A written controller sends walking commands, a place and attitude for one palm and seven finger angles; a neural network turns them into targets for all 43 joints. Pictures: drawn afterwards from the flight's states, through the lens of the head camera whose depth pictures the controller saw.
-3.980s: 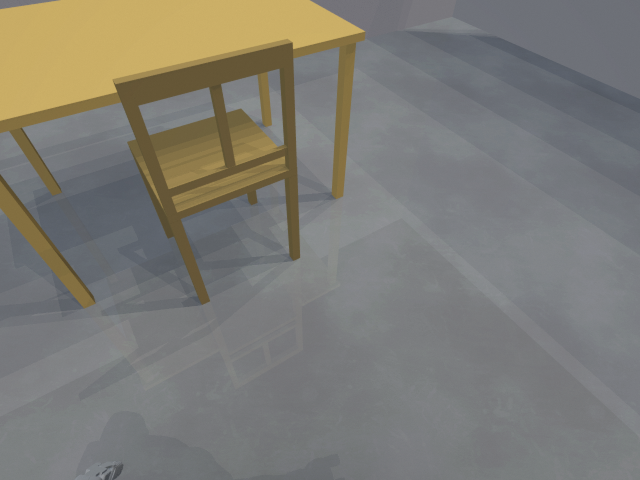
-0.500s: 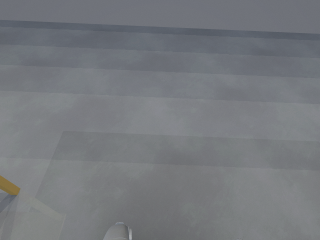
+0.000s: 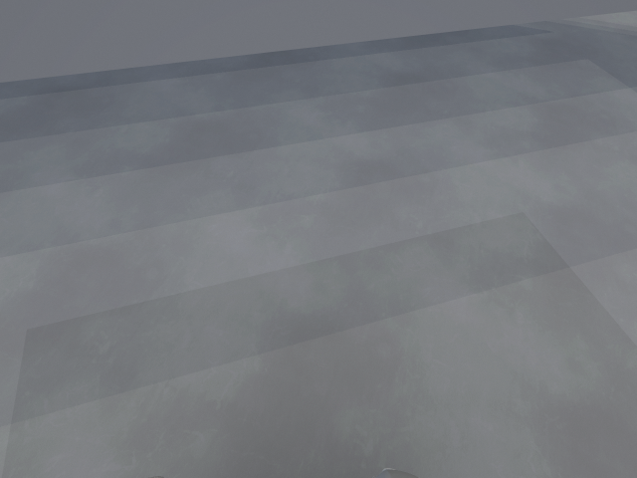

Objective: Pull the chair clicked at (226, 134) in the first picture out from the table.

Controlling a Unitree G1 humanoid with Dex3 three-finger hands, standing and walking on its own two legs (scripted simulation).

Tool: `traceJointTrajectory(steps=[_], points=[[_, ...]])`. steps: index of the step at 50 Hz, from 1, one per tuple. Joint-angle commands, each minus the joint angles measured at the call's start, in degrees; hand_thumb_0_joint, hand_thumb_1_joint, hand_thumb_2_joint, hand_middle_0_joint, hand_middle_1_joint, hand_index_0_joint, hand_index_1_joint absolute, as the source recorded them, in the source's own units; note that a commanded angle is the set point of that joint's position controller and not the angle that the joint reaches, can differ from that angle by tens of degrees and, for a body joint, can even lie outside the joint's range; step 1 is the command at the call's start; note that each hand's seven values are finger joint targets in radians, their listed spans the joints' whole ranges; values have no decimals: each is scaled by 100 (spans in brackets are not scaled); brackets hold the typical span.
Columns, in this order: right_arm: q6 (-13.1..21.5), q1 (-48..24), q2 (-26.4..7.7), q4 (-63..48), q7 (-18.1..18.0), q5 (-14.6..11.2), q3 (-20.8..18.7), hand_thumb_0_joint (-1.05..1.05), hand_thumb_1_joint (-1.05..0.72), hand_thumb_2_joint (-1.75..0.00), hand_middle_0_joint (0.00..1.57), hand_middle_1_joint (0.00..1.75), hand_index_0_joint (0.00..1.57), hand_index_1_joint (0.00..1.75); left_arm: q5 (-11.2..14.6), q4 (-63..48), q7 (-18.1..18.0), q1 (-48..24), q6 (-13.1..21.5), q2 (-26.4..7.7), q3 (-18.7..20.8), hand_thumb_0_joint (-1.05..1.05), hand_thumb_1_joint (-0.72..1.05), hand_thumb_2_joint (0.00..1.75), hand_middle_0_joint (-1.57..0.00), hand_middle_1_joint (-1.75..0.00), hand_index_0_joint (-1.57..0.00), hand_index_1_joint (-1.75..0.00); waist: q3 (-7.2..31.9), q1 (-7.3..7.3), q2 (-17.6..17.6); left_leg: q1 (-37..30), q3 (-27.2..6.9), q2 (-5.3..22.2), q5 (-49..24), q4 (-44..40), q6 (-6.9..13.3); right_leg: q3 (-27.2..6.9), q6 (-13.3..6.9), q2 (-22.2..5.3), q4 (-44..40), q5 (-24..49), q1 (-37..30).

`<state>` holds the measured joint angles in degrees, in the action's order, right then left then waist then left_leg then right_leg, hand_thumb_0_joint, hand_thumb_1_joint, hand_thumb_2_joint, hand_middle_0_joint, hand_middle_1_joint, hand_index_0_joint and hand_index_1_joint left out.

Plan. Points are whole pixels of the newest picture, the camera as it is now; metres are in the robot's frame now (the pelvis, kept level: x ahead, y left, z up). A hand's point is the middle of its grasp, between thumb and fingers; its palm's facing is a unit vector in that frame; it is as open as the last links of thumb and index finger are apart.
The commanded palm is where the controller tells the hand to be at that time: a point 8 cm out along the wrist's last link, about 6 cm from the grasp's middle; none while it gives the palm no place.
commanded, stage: walk to a spot facing it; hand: left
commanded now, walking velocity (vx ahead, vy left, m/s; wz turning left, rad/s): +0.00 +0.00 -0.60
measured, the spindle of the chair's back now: out of the picture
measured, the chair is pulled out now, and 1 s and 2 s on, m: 0.00 0.00 0.00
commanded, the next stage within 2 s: turn to face it in 1.68 s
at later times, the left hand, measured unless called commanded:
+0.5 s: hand (195, 468) +0.16 +0.18 -0.18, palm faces -0.21 -0.96 -0.20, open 7.4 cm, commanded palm none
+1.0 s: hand (255, 444) +0.19 +0.10 -0.16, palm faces -0.54 -0.80 -0.26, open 7.4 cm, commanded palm none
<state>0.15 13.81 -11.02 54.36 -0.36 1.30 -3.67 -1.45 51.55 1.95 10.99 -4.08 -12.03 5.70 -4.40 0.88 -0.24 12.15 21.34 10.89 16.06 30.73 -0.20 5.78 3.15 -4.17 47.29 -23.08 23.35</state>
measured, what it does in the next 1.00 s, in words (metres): steps on the spot, turning right: right foot, then left foot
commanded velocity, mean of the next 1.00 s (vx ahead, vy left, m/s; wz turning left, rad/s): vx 0.02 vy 0.00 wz -0.60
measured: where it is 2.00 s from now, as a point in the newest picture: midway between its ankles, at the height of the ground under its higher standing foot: outside the picture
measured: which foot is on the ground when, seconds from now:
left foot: down 0.00-0.06, up 0.08-0.46, down 0.48-0.94, up 0.96-1.00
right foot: up 0.00-0.04, down 0.06-0.48, up 0.50-0.92, down 0.94-1.00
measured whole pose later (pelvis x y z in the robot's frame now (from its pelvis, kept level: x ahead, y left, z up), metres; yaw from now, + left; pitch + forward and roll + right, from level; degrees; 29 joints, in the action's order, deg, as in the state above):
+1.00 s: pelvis -0.02 +0.00 -0.01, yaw -35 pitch +0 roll -1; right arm -3.3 14.9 -14.2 54.7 -0.6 0.7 -4.6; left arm -1.1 51.4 0.9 8.2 -1.7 -11.7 4.2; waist -5.0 1.5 3.4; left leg 22.2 9.6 11.0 28.7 52.3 -3.7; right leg 4.9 -1.1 -0.8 35.7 -19.4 15.9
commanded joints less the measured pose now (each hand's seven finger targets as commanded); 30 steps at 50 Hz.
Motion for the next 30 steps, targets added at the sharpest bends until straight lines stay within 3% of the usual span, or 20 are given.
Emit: traceJointTrajectory(steps=[1,2,3,4,5,6,8,10,14,18,20,22,23,24,25,26,28,30], points=[[35,155,-1064,-299,-25,18,-306,0,-90,-90,20,30,20,30,-5,-473,-74,108,260,-335,17,0,90,90,-20,-30,-20,-30,689,-64,993,-393,-602,1212,-2170,-8,261,245,-236,260,-1453,756,-762],[19,201,-955,-361,-1,-14,-277,0,-90,-90,20,30,20,30,-18,-384,-113,455,332,-627,78,0,90,90,-20,-30,-20,-30,877,-292,326,267,-425,981,-1703,1000,-55,-194,-417,-22,-2189,1559,-1740],[-7,85,-501,-636,34,-45,-141,0,-90,-90,20,30,20,30,-65,-300,-201,808,412,-1386,206,0,90,90,-20,-30,-20,-30,983,-505,-1675,2064,-330,106,1410,2413,-420,-2434,-1043,-1577,-2681,3432,-2755],[-82,-196,-562,-809,-37,-51,-101,0,-90,-90,20,30,20,30,70,-212,-264,1082,374,-1642,245,0,90,90,-20,-30,-20,-30,1063,-644,-1447,2427,-1291,-187,2200,3331,-485,-2705,-1557,-2092,-2581,4817,-2499],[-102,-299,-558,-807,-98,-68,-91,0,-90,-90,20,30,20,30,69,-238,-308,865,366,-1590,275,0,90,90,-20,-30,-20,-30,1144,-537,-1509,2551,-1743,-199,1974,3698,-461,-2613,-1600,-1803,-2531,4655,-2452],[-122,-399,-652,-768,-120,-55,-109,0,-90,-90,20,30,20,30,79,-296,-341,515,340,-1344,240,0,90,90,-20,-30,-20,-30,942,-457,-1304,2575,-1923,-139,1580,3800,-466,-2443,-1537,-1594,-2521,4181,-2225],[-181,-219,-671,-561,-93,-8,-121,0,-90,-90,20,30,20,30,76,-466,-320,-96,337,-1018,86,0,90,90,-20,-30,-20,-30,713,-129,-737,2174,-1913,-145,772,3622,-550,-1705,-1279,-1058,-2570,3675,-1623],[-220,-47,-655,-485,-98,-1,-108,0,-90,-90,20,30,20,30,49,-517,-313,-278,349,-1025,71,0,90,90,-20,-30,-20,-30,679,-22,-762,1896,-1869,-253,643,3316,-586,-1644,-1287,-951,-2669,3348,-1305],[-206,-250,-638,-587,-94,-17,-81,0,-90,-90,20,30,20,30,31,-474,-275,-168,316,-1125,94,0,90,90,-20,-30,-20,-30,644,-141,-680,1680,-1831,-491,680,2551,-567,-2017,-1379,-811,-2714,2836,-1268],[-148,-367,-639,-737,-117,-71,-61,0,-90,-90,20,30,20,30,12,-501,-253,-170,266,-1225,135,0,90,90,-20,-30,-20,-30,727,-185,-878,1230,-1848,-676,850,1678,-473,-2428,-1420,-810,-2623,2752,-1165],[-120,-189,-634,-726,-140,-94,-67,0,-90,-90,20,30,20,30,15,-548,-240,-303,229,-1239,144,0,90,90,-20,-30,-20,-30,731,-81,-889,769,-1807,-811,697,1016,-405,-2588,-1310,-711,-2515,2685,-893],[-56,309,-653,-605,-178,-101,-60,0,-90,-90,20,30,20,30,60,-609,-232,-504,186,-1122,127,0,90,90,-20,-30,-20,-30,831,170,-755,-189,-1761,-823,-96,-313,-335,-2507,-951,-406,-2099,2369,-411],[4,487,-952,-588,-206,-75,-90,0,-90,-90,20,30,20,30,99,-709,-211,-476,152,-864,77,0,90,90,-20,-30,-20,-30,860,249,128,-758,-2469,-151,20,-1109,-108,-2117,-641,117,-1474,1446,260],[5,344,-1517,-724,-183,5,-188,0,-90,-90,20,30,20,30,123,-811,-136,-270,132,-534,30,0,90,90,-20,-30,-20,-30,673,132,1851,-878,-3956,1312,63,-1803,398,-1154,-249,900,-44,-495,1213],[-6,95,-1567,-780,-194,12,-198,0,-90,-90,20,30,20,30,16,-755,-127,-279,100,-736,85,0,90,90,-20,-30,-20,-30,515,154,1816,-254,-4224,1852,251,-1969,727,-1045,-111,638,1251,-915,1187],[23,-210,-1315,-861,-205,12,-132,0,-90,-90,20,30,20,30,-26,-655,-96,-272,92,-860,158,0,90,90,-20,-30,-20,-30,394,4,1374,199,-3916,1604,278,-1927,720,-1161,-77,490,1781,-631,1025],[66,-600,-1068,-961,-196,29,-62,0,-90,-90,20,30,20,30,-27,-503,2,-81,95,-773,194,0,90,90,-20,-30,-20,-30,231,-201,679,248,-2792,948,-165,-1732,601,-897,-10,373,2342,-21,944],[85,-413,-990,-873,-194,6,-70,0,-90,-90,20,30,20,30,2,-467,25,-18,72,-613,149,0,90,90,-20,-30,-20,-30,414,-133,858,-253,-2221,711,-866,-1518,557,-727,80,310,2181,151,971]])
